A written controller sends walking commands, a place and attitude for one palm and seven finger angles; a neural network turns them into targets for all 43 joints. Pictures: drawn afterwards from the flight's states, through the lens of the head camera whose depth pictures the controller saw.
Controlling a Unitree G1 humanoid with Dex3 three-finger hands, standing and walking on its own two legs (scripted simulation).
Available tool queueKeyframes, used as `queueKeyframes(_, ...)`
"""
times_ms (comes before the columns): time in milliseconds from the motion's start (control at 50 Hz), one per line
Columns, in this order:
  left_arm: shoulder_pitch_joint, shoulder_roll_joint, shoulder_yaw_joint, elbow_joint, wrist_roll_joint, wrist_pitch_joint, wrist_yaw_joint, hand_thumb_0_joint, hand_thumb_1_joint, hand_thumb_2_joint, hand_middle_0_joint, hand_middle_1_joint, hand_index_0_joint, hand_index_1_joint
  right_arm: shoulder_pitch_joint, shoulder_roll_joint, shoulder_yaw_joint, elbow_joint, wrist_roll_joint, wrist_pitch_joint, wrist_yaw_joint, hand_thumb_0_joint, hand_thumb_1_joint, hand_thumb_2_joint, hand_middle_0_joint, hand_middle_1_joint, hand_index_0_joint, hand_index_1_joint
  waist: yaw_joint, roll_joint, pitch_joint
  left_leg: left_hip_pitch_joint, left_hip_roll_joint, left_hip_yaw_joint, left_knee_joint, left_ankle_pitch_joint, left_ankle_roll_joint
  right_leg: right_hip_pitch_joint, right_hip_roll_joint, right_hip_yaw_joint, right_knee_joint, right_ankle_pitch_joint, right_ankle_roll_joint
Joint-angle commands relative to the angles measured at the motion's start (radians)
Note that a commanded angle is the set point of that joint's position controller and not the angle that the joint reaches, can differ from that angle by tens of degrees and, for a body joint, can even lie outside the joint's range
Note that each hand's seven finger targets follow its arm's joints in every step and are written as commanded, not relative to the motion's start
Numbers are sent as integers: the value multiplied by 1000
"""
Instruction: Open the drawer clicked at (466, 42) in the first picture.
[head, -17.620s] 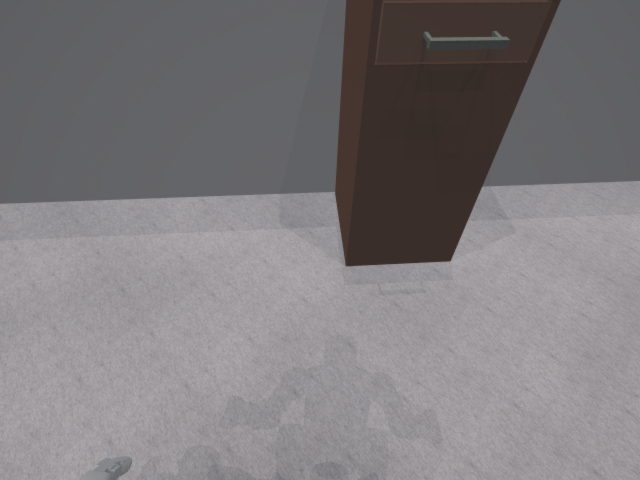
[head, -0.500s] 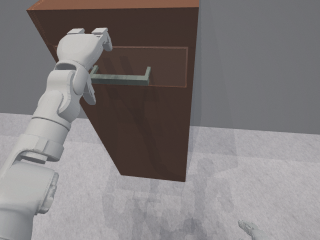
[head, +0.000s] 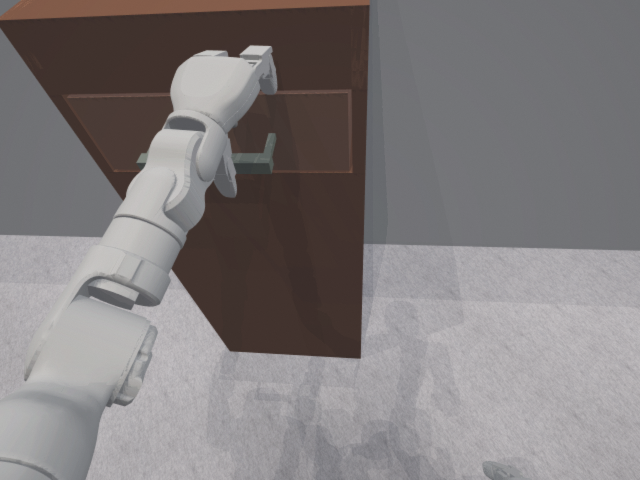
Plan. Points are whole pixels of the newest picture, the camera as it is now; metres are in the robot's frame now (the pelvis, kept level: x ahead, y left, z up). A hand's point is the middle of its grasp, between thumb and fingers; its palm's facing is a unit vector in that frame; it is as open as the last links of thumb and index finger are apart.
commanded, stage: move the hooked fingers above the handle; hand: left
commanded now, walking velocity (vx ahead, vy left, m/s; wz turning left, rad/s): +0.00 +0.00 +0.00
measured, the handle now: (209, 152) +0.52 +0.18 +0.12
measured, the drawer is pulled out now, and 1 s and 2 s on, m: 0.00 0.00 0.00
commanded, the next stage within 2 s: none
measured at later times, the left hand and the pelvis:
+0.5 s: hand (216, 152) +0.44 +0.14 +0.19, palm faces +0.10 -0.07 -0.99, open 13.8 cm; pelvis -0.02 -0.01 +0.00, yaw +3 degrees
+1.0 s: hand (203, 160) +0.45 +0.16 +0.17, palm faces +0.09 -0.03 -1.00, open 13.8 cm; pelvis -0.01 +0.00 +0.00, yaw +1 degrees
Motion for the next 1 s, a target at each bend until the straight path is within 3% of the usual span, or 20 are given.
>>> queueKeyframes(0, -354, 419, 221, -23, 27, 169, -14, 0, -500, 300, -300, -1200, -300, -1200, -88, -127, -26, -150, 10, -8, -32, 0, -900, -900, 200, 300, 200, 300, 40, -224, -387, -90, 23, -8, -40, 415, -18, 511, -24, 38, 29, 374, -26)
queueKeyframes(80, -291, 428, 209, -33, 25, 156, -79, 0, -500, 300, -300, -1200, -300, -1200, -108, -131, -24, -187, 18, 0, -58, 0, -900, -900, 200, 300, 200, 300, 32, -245, -343, -91, 24, -6, -54, 321, -2, 515, -33, 54, 2, 297, -17)
queueKeyframes(140, -305, 423, 196, -63, 21, 96, -135, 0, -500, 300, -300, -1200, -300, -1200, -78, -140, -35, -204, 18, -12, -75, 0, -900, -900, 200, 300, 200, 300, 0, -229, -313, -81, 23, -13, -52, 258, 9, 477, -33, 59, -14, 237, -13)
queueKeyframes(200, -406, 362, 140, -242, -6, -17, -170, 0, -500, 300, -300, -1200, -300, -1200, -45, -131, -59, -229, 15, -44, -79, 0, -900, -900, 200, 300, 200, 300, -30, -115, -359, -6, 8, -22, -27, 254, 17, 441, -30, 63, -12, 230, -17)
queueKeyframes(260, -562, 214, 3, -416, -49, -126, -176, 0, -500, 300, -300, -1200, -300, -1200, -5, -112, -78, -222, 13, -88, -80, 0, -900, -900, 200, 300, 200, 300, -85, -3, -376, 110, -3, -42, 10, 270, 17, 328, -21, 56, -16, 195, -25)
queueKeyframes(280, -598, 228, 17, -433, -63, -154, -163, 0, -500, 300, -300, -1200, -300, -1200, 19, -113, -83, -201, 13, -103, -81, 0, -900, -900, 200, 300, 200, 300, -94, 17, -375, 131, -5, -52, 19, 267, 14, 296, -16, 54, -19, 178, -26)
queueKeyframes(340, -599, 234, 48, -374, -95, -194, -110, 0, -500, 300, -300, -1200, -300, -1200, 58, -112, -82, -164, 9, -121, -81, 0, -900, -900, 200, 300, 200, 300, -91, 1, -362, 124, -17, -67, 20, 269, -3, 272, -7, 36, -21, 163, -29)
queueKeyframes(400, -555, 302, 144, -204, -106, -166, -30, 0, -500, 300, -300, -1200, -300, -1200, 70, -126, -71, -124, 11, -121, -67, 0, -900, -900, 200, 300, 200, 300, -65, -85, -300, 29, -14, -73, -5, 236, -19, 276, 0, 21, -23, 126, -31)
queueKeyframes(460, -483, 457, 278, -40, -65, -86, 39, 0, -500, 300, -300, -1200, -300, -1200, 39, -142, -53, -109, 9, -104, -58, 0, -900, -900, 200, 300, 200, 300, -11, -124, -299, -89, -10, -52, -32, 250, -31, 365, -7, 32, -14, 149, -32)
queueKeyframes(520, -500, 418, 199, 75, 23, 25, 59, 0, -500, 300, -300, -1200, -300, -1200, 5, -136, -37, -112, 12, -86, -46, 0, -900, -900, 200, 300, 200, 300, -7, -87, -283, -137, 5, -38, -41, 271, -41, 367, -11, 27, 1, 171, -37)
queueKeyframes(600, -408, 418, 192, 138, 53, 93, -39, 0, -500, 300, -300, -1200, -300, -1200, 2, -155, -45, -154, 10, -55, -42, 0, -900, -900, 200, 300, 200, 300, -4, -169, -384, -115, 16, -25, -35, 308, -20, 459, -19, 34, 17, 262, -26)
queueKeyframes(640, -373, 318, 119, 54, 23, 77, -120, 0, -500, 300, -300, -1200, -300, -1200, 6, -157, -63, -191, 14, -49, -44, 0, -900, -900, 200, 300, 200, 300, -30, -205, -411, -69, 18, -26, -24, 333, -1, 458, -19, 34, 18, 308, -20)
queueKeyframes(660, -327, 299, 117, 3, 9, 54, -151, 0, -500, 300, -300, -1200, -300, -1200, 8, -155, -70, -207, 18, -47, -43, 0, -900, -900, 200, 300, 200, 300, -27, -227, -418, -51, 17, -30, -18, 361, 3, 459, -14, 30, 17, 322, -20)
queueKeyframes(720, -317, 281, 103, -22, -11, 11, -194, 0, -500, 300, -300, -1200, -300, -1200, 16, -155, -66, -202, 19, -46, -49, 0, -900, -900, 200, 300, 200, 300, -38, -234, -283, -54, 20, -35, -26, 279, 5, 356, -10, 24, -5, 228, -20)
queueKeyframes(760, -385, 288, 116, -159, -39, -60, -194, 0, -500, 300, -300, -1200, -300, -1200, 18, -150, -73, -214, 17, -60, -53, 0, -900, -900, 200, 300, 200, 300, -34, -186, -300, -13, 14, -46, -20, 287, 7, 340, -7, 31, -6, 210, -27)
queueKeyframes(820, -498, 339, 165, -347, -44, -154, -136, 0, -500, 300, -300, -1200, -300, -1200, 44, -124, -84, -211, 2, -79, -53, 0, -900, -900, 200, 300, 200, 300, -15, -41, -416, 84, 11, -66, 11, 399, -5, 335, 0, 34, 25, 247, -37)
queueKeyframes(860, -540, 424, 240, -357, -39, -184, -70, 0, -500, 300, -300, -1200, -300, -1200, 63, -125, -87, -191, -7, -87, -52, 0, -900, -900, 200, 300, 200, 300, -7, -16, -431, 87, 11, -72, 22, 441, -22, 326, 8, 26, 30, 247, -42)
queueKeyframes(920, -583, 410, 250, -318, -29, -175, 29, 0, -500, 300, -300, -1200, -300, -1200, 76, -110, -85, -155, -11, -102, -40, 0, -900, -900, 200, 300, 200, 300, -7, 18, -438, 92, 9, -78, 33, 526, -54, 307, 17, 12, 44, 279, -46)
queueKeyframes(960, -569, 446, 288, -241, -18, -123, 73, 0, -500, 300, -300, -1200, -300, -1200, 61, -118, -82, -132, -10, -103, -30, 0, -900, -900, 200, 300, 200, 300, 6, -9, -458, 67, 9, -71, 32, 559, -66, 340, 19, 10, 49, 309, -47)
queueKeyframes(980, -567, 392, 241, -167, -12, -84, 82, 0, -500, 300, -300, -1200, -300, -1200, 56, -114, -77, -118, -9, -101, -24, 0, -900, -900, 200, 300, 200, 300, -8, -15, -426, 52, 12, -68, 27, 535, -67, 319, 16, 4, 48, 298, -44)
